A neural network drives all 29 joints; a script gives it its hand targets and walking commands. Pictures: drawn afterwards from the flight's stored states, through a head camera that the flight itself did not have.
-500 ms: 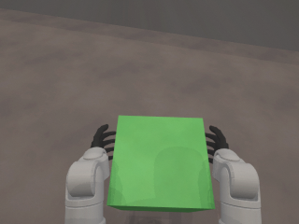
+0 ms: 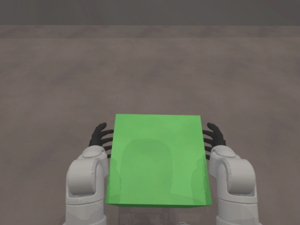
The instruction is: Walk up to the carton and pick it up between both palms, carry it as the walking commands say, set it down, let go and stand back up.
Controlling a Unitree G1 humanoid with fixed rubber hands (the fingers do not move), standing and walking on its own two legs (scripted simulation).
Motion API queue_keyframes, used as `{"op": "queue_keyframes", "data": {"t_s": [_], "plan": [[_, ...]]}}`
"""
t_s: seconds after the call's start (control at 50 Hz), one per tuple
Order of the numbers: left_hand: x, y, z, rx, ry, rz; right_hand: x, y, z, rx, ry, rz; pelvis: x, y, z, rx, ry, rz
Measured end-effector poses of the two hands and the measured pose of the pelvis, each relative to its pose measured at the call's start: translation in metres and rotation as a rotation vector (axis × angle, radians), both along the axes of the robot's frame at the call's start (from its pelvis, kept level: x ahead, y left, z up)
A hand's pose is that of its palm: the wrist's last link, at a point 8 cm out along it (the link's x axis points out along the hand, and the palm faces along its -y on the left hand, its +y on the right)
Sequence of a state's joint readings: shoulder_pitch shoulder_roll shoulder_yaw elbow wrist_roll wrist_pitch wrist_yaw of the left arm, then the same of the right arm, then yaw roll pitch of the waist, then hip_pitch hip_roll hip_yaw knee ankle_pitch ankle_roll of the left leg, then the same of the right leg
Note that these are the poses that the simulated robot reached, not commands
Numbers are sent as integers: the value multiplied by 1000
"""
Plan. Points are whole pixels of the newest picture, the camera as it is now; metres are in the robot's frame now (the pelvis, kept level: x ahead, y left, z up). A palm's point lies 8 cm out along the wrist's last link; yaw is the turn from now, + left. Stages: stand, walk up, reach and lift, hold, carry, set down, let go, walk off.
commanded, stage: carry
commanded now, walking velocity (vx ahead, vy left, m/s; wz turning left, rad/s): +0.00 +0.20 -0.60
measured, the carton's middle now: (156, 166) +0.29 +0.01 -0.02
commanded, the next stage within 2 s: none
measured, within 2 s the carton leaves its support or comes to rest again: neither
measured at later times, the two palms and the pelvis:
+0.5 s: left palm (103, 146) +0.29 +0.14 +0.08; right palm (226, 194) +0.19 -0.13 +0.08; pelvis -0.04 +0.10 +0.01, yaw -17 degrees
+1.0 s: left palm (100, 151) +0.28 +0.15 +0.08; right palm out of the picture +0.11 -0.08 +0.07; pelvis -0.04 +0.21 +0.00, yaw -36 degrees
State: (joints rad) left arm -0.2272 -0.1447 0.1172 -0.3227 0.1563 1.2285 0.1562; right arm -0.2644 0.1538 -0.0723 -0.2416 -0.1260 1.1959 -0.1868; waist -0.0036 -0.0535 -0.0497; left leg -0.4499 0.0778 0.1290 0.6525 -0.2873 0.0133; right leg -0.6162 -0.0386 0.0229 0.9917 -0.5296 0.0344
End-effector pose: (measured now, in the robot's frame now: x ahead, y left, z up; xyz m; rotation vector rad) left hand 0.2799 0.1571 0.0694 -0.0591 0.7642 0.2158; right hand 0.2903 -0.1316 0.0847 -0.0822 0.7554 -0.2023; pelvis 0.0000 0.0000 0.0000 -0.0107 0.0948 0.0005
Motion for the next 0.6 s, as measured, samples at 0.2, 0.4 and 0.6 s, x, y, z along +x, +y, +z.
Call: {"op": "queue_keyframes", "data": {"t_s": [0.2,0.4,0.6], "plan": [[1,-8,17,44,-30,-106,-33,-7,-1,49,-24,-121,-17,30,-2,-8,2,-126],[1,-29,8,85,50,-307,-90,-16,-16,87,53,-334,-32,69,7,26,2,-243],[13,13,3,17,-24,-385,-99,35,1,-9,-14,-421,-34,139,-4,19,4,-371]]}}
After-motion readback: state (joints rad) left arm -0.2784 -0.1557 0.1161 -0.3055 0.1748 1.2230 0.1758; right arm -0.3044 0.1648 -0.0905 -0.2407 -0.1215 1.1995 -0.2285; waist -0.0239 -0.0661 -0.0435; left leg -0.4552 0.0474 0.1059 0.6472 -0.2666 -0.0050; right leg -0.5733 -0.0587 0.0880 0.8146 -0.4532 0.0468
